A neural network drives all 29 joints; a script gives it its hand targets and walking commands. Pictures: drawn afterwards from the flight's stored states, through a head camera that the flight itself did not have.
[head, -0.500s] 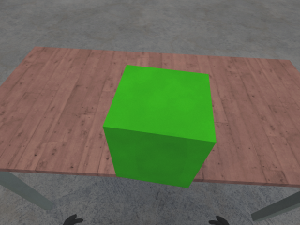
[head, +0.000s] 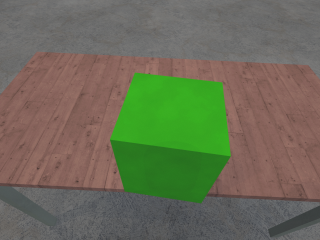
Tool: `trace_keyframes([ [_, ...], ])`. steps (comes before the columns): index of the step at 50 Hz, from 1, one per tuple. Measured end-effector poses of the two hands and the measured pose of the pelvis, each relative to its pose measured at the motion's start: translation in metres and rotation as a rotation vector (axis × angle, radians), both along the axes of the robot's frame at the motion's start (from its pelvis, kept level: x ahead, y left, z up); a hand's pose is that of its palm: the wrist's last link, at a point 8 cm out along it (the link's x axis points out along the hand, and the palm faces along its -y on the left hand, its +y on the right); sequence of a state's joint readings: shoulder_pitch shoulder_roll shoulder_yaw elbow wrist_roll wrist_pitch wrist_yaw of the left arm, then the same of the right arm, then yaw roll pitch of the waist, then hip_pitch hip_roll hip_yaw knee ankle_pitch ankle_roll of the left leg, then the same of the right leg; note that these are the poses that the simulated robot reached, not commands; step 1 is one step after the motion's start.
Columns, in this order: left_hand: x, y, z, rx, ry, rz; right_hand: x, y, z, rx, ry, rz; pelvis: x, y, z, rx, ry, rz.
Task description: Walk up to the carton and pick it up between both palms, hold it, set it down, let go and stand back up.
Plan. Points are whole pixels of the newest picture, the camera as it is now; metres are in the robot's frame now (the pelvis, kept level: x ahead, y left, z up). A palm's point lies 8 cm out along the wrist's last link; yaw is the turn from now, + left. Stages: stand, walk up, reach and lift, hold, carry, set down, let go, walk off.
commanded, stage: stand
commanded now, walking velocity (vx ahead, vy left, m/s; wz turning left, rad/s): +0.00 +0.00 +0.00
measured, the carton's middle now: (169, 141) +0.33 -0.03 +0.07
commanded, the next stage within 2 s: walk up in 0.10 s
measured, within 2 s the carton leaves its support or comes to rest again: neither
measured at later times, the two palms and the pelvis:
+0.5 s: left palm out of the picture -0.01 +0.30 -0.11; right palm out of the picture +0.05 -0.24 -0.13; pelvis -0.03 +0.04 +0.00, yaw -4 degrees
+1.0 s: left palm out of the picture +0.08 +0.38 -0.12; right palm out of the picture -0.06 -0.14 -0.08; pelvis -0.07 +0.14 +0.00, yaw -13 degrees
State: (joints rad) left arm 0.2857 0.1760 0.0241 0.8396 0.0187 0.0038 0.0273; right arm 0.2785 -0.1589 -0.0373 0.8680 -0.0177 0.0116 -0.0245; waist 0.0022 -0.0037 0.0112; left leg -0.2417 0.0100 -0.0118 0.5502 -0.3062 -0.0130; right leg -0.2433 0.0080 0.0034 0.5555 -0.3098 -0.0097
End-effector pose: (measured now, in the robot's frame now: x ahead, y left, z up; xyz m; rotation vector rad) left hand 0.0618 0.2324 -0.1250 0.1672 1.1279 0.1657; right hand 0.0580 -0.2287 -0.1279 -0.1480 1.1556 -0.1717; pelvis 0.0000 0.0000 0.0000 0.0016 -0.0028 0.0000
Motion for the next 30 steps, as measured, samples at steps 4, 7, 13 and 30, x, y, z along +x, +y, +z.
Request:
trace_keyframes([
  [4,-0.007,0.001,-0.002,-0.002,0.024,0.008,-0.007,0.0,-0.001,-0.003,0.026,-0.009,0.0,0.001,0.001,-0.001,-0.004,-0.001],
  [7,-0.013,0.002,-0.003,-0.002,0.044,0.014,-0.013,0.0,-0.001,-0.005,0.045,-0.016,0.0,0.001,0.002,-0.001,-0.008,-0.001],
  [13,-0.026,0.004,-0.005,-0.001,0.084,0.027,-0.026,0.002,-0.003,-0.001,0.086,-0.026,-0.001,0.003,0.004,-0.001,-0.016,-0.001],
  [30,-0.066,0.129,0.016,0.238,0.135,-0.043,0.001,0.018,0.002,-0.103,-0.048,-0.003,-0.039,0.073,-0.009,-0.02,-0.024,-0.096],
])
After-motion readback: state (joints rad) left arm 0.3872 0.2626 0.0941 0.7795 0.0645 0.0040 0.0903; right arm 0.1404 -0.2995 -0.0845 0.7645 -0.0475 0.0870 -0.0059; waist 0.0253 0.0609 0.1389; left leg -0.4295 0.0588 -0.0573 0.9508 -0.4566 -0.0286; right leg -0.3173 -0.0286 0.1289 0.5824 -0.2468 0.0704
